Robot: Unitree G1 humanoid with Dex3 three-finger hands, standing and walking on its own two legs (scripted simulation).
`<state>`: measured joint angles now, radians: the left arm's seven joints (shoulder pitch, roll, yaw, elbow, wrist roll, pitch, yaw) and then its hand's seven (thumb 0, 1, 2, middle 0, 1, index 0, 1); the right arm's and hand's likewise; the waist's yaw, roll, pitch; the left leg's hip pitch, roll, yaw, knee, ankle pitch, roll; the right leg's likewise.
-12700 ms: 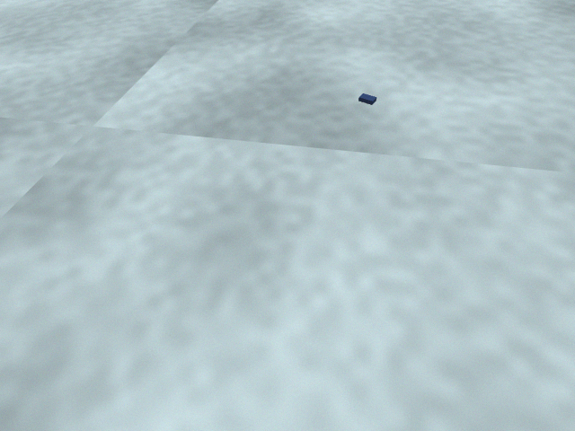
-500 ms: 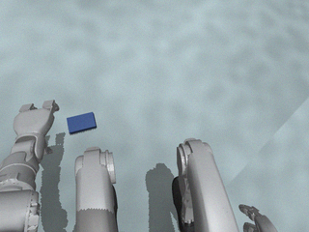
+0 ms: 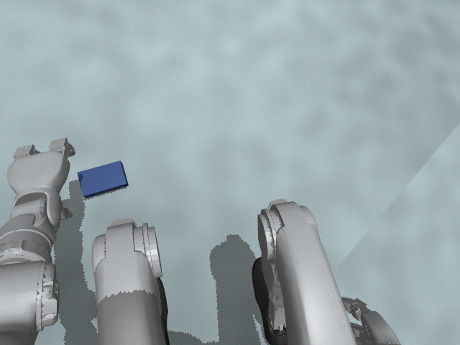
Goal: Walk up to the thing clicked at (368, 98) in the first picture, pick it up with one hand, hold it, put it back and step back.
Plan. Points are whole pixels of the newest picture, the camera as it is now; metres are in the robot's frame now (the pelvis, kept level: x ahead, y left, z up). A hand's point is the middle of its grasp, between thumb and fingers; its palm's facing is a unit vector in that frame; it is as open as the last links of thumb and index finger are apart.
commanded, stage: rise first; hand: left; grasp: from above
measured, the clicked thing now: (103, 179) +0.45 +0.26 -0.33
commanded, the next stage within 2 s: none
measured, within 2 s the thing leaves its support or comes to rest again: neither
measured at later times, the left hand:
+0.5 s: hand (63, 187) +0.41 +0.30 -0.19, palm faces -0.43 -0.11 -0.90, open 12.9 cm
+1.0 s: hand (60, 185) +0.41 +0.31 -0.20, palm faces -0.42 -0.12 -0.90, open 12.6 cm
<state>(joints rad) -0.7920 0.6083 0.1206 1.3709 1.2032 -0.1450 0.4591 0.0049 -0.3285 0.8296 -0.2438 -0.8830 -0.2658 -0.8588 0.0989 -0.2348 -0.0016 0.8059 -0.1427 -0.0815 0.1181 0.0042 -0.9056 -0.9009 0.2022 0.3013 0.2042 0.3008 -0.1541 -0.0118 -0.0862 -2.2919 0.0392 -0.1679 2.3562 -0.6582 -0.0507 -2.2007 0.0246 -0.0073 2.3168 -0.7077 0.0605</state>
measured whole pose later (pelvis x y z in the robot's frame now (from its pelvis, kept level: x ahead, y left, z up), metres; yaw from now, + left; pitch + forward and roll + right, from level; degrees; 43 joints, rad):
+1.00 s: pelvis +0.00 +0.00 -0.02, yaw -2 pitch +32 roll -7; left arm -0.83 0.69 0.16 1.47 1.21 -0.17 0.50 0.00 -0.28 0.79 -0.32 -0.82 -0.32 -0.81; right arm 0.11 -0.27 0.04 0.81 -0.18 -0.10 0.16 0.00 -0.91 -0.90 0.20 0.30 0.20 0.30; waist -0.20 -0.02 -0.04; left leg -2.35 0.03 -0.20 2.44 -0.66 -0.06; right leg -2.24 0.04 -0.02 2.38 -0.70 0.06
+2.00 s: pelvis +0.00 +0.00 -0.02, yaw -2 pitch +31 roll -7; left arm -0.84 0.67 0.16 1.49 1.20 -0.16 0.51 0.00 -0.19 0.71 -0.40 -0.73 -0.41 -0.72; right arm 0.11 -0.28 0.05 0.81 -0.19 -0.12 0.19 0.00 -0.91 -0.90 0.20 0.30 0.20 0.30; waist -0.20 -0.02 -0.04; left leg -2.34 0.03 -0.21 2.44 -0.66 -0.06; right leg -2.24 0.04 -0.03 2.38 -0.69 0.07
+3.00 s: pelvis +0.00 +0.00 -0.03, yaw -2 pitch +30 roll -7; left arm -0.91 0.70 0.10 1.57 1.12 -0.12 0.45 0.00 -0.39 0.84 -0.22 -0.90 -0.23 -0.89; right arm 0.14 -0.29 0.07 0.80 -0.19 -0.15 0.24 0.00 -0.91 -0.89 0.20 0.30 0.20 0.30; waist -0.23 -0.01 0.00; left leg -2.34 0.03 -0.22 2.47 -0.66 -0.06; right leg -2.26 0.05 -0.04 2.40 -0.69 0.07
